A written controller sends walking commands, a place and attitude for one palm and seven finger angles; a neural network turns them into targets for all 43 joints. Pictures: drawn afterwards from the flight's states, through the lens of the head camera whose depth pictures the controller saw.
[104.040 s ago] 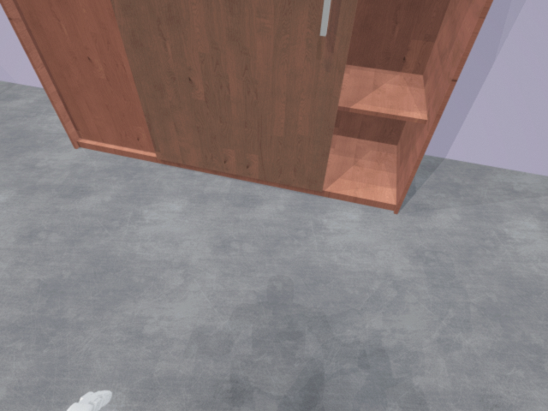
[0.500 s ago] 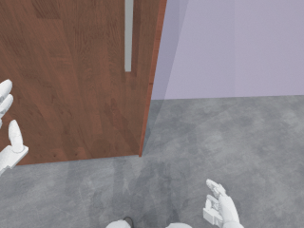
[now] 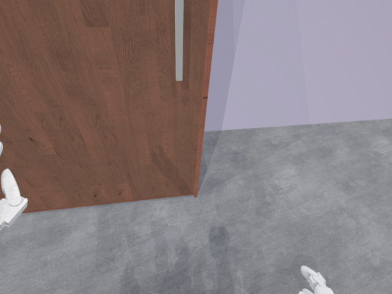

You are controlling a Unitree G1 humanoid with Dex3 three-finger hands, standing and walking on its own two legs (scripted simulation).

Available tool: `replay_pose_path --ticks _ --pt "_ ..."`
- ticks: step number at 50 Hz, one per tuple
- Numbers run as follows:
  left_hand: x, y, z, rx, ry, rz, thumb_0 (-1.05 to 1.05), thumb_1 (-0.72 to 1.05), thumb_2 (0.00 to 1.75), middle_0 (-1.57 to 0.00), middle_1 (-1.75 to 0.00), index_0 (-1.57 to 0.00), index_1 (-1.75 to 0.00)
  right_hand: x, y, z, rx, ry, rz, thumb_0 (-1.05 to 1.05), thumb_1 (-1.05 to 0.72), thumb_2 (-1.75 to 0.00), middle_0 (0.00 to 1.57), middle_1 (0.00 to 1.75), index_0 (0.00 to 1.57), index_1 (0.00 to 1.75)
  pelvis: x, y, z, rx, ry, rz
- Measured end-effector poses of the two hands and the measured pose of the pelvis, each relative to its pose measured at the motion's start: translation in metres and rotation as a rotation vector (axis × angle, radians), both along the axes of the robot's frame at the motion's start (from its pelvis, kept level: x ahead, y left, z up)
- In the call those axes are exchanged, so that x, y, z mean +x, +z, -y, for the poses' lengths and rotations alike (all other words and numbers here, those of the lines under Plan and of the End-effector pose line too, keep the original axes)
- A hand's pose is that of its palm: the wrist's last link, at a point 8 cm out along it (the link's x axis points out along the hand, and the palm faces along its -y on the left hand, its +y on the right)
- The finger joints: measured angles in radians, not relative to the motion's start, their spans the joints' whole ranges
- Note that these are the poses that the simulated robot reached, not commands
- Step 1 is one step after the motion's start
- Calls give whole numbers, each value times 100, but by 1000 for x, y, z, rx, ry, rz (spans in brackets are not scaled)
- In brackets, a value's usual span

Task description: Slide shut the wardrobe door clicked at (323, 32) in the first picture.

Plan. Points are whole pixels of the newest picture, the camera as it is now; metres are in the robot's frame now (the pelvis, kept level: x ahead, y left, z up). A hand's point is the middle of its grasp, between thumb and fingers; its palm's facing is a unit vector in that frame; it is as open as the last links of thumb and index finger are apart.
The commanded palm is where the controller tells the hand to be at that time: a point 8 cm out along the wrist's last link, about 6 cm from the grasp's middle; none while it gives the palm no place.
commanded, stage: stop stepping back and stand still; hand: left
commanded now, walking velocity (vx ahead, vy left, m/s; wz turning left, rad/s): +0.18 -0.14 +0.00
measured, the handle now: (178, 26) +0.74 +0.08 +0.22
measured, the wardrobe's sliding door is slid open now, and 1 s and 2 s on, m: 0.00 0.00 0.00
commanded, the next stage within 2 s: let the arm hang, fingers relaxed in 1.18 s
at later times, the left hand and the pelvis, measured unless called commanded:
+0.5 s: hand (36, 193) +0.22 +0.24 +0.18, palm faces +0.44 -0.81 -0.39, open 7.4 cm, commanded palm +0.16 +0.30 +0.19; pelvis +0.02 -0.01 +0.01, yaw +0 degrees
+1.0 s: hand (10, 191) +0.22 +0.28 +0.18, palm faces +0.42 -0.81 -0.40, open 7.4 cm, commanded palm +0.16 +0.32 +0.19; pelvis +0.02 +0.02 +0.02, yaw -1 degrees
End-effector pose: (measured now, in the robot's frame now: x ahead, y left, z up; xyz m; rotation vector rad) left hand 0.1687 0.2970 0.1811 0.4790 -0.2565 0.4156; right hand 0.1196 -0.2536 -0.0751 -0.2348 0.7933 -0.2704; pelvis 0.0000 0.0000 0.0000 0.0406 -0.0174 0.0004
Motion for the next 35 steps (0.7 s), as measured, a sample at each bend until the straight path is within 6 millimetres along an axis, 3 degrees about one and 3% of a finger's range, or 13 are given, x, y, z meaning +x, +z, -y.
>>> replay_pose_path --ticks 4,7,11,19,25,30,35 --pt "-4 26 14 128 -47 5 2 89 90 -21 -30 -21 -30 0 -4 -18 84 39 24 1 -90 -90 20 30 20 30 -5 2 9 -11 -6 6" --pt "-9 43 26 234 -45 26 1 89 90 -21 -30 -21 -30 6 -21 -23 140 73 26 1 -90 -90 20 30 20 30 -3 -4 15 -30 1 11" --pt "-14 43 24 222 6 -2 1 89 90 -21 -30 -21 -30 13 -33 -19 172 84 -29 1 -90 -90 20 30 21 30 0 0 17 -24 -3 12" --pt "-7 8 9 44 103 -117 1 89 90 -21 -30 -21 -30 33 -11 2 106 78 4 1 -90 -90 20 30 20 30 10 15 16 -3 -1 31" --pt "6 14 22 3 -15 14 1 89 90 -21 -30 -21 -30 59 11 9 4 86 96 1 -90 -90 20 30 20 30 19 6 5 -53 6 50" --pt "7 30 9 73 -26 29 1 89 90 -22 -30 -21 -30 73 26 -4 14 71 136 1 -90 -90 20 30 20 30 23 10 1 -49 -7 35" --pt "5 28 -12 83 38 -37 1 89 90 -21 -30 -21 -30 78 25 -26 62 100 148 1 -90 -90 20 30 20 30 22 14 -5 -56 -15 18"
